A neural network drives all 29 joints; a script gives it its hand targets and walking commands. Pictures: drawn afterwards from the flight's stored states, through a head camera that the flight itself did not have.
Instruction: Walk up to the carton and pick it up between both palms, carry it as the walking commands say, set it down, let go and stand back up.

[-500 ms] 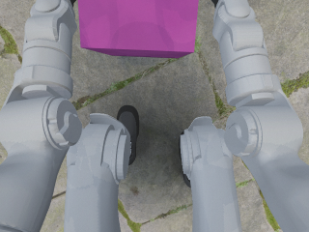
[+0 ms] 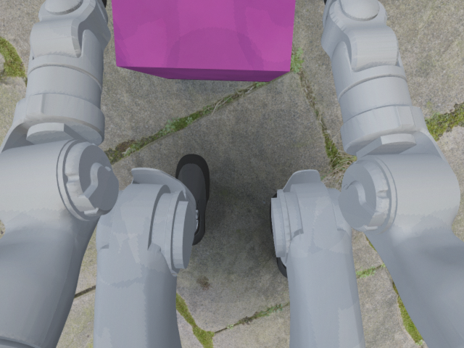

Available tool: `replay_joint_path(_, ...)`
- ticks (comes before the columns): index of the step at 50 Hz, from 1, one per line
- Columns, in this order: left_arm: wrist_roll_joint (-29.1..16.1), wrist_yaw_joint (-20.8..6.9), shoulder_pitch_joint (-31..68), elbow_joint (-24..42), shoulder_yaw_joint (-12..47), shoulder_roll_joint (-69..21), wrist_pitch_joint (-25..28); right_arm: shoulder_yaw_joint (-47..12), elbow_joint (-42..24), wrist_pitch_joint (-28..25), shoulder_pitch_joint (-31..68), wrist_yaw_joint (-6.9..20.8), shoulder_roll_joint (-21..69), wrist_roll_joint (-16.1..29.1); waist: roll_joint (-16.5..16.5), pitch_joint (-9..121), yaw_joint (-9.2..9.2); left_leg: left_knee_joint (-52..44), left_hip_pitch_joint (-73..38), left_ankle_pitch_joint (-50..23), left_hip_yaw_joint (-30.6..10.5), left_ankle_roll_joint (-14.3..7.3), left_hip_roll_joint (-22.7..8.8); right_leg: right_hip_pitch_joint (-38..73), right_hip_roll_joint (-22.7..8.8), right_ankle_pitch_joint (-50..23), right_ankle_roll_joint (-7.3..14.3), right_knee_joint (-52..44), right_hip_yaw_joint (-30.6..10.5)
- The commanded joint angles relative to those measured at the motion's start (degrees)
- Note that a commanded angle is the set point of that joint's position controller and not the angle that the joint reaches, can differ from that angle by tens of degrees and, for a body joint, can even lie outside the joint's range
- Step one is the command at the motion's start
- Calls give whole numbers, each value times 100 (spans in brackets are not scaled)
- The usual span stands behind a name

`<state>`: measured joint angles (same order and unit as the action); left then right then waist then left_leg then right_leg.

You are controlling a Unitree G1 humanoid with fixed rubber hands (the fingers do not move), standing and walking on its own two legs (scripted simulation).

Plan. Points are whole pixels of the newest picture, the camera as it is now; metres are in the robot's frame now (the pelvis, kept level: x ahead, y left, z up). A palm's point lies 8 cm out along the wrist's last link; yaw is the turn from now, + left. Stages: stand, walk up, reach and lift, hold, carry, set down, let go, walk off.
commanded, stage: set down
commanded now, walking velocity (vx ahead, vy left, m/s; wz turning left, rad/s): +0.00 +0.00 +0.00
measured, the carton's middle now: (213, 1) +0.55 +0.08 -0.25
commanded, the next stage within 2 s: let go in 1.84 s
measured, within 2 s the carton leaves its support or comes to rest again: neither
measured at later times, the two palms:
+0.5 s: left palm out of the picture +0.52 +0.23 -0.17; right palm out of the picture +0.56 -0.12 -0.17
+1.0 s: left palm out of the picture +0.53 +0.24 -0.04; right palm out of the picture +0.58 -0.12 -0.03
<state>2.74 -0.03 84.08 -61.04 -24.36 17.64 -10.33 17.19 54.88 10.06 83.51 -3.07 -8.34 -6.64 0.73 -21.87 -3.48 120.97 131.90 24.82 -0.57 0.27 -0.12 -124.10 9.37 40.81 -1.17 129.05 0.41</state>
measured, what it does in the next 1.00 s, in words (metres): rises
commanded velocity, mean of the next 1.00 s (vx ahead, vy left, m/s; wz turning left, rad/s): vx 0.00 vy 0.00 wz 0.00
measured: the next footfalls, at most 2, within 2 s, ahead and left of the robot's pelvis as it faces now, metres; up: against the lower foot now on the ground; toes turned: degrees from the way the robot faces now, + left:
none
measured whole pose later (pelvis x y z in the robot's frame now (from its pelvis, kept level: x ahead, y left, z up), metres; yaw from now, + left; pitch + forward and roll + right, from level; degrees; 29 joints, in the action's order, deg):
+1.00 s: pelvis +0.01 +0.00 +0.09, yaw +1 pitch +45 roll -2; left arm -2.9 4.6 74.2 -54.7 -16.9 17.8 -8.3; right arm 10.3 54.6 10.2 77.2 -6.8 -15.9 4.6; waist -1.2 -5.2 -2.9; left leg 103.8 125.2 23.1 -2.1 0.7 1.8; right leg -117.7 7.0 37.7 -0.2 110.7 0.4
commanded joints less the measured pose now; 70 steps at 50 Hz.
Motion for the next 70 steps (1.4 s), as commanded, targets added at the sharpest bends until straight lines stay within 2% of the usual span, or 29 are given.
replay_joint_path(1, -240, -628, 1885, 37, 1030, -3125, 248, -1099, -131, -186, 2121, 582, 2213, 183, -511, 5638, 43, -228, -4156, -1245, 201, 64, 377, 1304, -174, -1374, 26, -1611, 134)
replay_joint_path(4, -200, -232, 1587, -68, 730, -1652, 432, -836, -129, -269, 1837, 221, 783, 222, -485, 5807, 24, -270, -4304, -1204, 185, 78, 306, 1455, -250, -1329, -30, -1628, 133)
replay_joint_path(7, -242, 304, 1143, -177, 439, 139, 651, -622, -79, -347, 1529, -268, -1012, 421, -437, 6030, 30, -337, -4524, -1260, 143, 74, 227, 1542, -327, -1343, -89, -1694, 112)
replay_joint_path(9, -449, 441, 1137, -207, 594, 356, 736, -795, -43, -402, 1595, -377, -1159, 707, -400, 6174, 4, -349, -4657, -1472, 100, 51, 201, 1463, -358, -1470, -97, -1716, 67)
replay_joint_path(12, -738, 489, 1221, -181, 786, 476, 854, -1083, 104, -463, 1589, -374, -1079, 1056, -428, 6279, -76, -315, -4734, -1826, 41, 25, 159, 1287, -426, -1702, -132, -1714, -15)
replay_joint_path(16, -855, 510, 1273, -187, 838, 745, 962, -1296, 173, -526, 1646, -353, -1152, 1303, -501, 6482, -251, -308, -4767, -2046, 4, 7, 103, 1181, -488, -1834, -167, -1678, -88)
replay_joint_path(20, -942, 494, 1312, -240, 842, 996, 1019, -1371, 181, -558, 1746, -352, -1321, 1418, -595, 6541, -279, -321, -4672, -1973, -16, -27, 52, 1133, -535, -1775, -171, -1666, -115)
replay_joint_path(25, -996, 487, 1284, -162, 835, 1150, 1039, -1410, 126, -575, 1742, -365, -1487, 1529, -570, 6829, -328, -316, -4831, -2062, 2, -42, 44, 1264, -545, -1832, -153, -1658, -109)
replay_joint_path(29, -1076, 534, 1203, 393, 878, 1177, 928, -1460, -382, -459, 1655, -465, -1525, 1580, -581, 8013, -324, -391, -5537, -2331, 125, -68, 116, 1895, -513, -2072, -162, -1799, -42)
replay_joint_path(32, -1053, 552, 1097, 684, 854, 1194, 780, -1405, -662, -318, 1543, -533, -1517, 1574, -544, 8417, -317, -524, -5837, -2290, 204, -99, 162, 2046, -477, -2012, -157, -1985, 8)
replay_joint_path(35, -976, 537, 965, 846, 823, 1128, 631, -1279, -787, -196, 1412, -556, -1482, 1542, -403, 8452, -295, -747, -5868, -2117, 260, -101, 206, 2014, -442, -1865, -122, -2200, 43)
replay_joint_path(42, -779, 463, 673, 1046, 821, 806, 408, -808, -591, -99, 1014, -481, -1416, 1244, -76, 8047, -40, -1430, -5768, -1700, 238, -21, 265, 1762, -378, -1546, -30, -2795, 135)
replay_joint_path(46, -622, 458, 519, 1190, 748, 713, 337, -668, -593, -95, 891, -401, -1340, 1131, -35, 8062, -56, -1818, -5905, -1687, 235, 12, 291, 1863, -340, -1547, -20, -3127, 176)
replay_joint_path(55, -357, 474, 119, 1560, 595, 529, 206, -484, -854, -66, 561, -271, -1281, 1006, -72, 8410, -48, -2662, -6647, -2082, 204, 25, 379, 2439, -279, -1885, -57, -3906, 218)
replay_joint_path(70, -270, 384, -492, 2019, 520, 242, 157, -262, -1228, -96, -141, -28, -1264, 853, -45, 8578, 69, -4285, -8406, -3031, 35, 49, 376, 3592, -275, -2686, -93, -5595, 173)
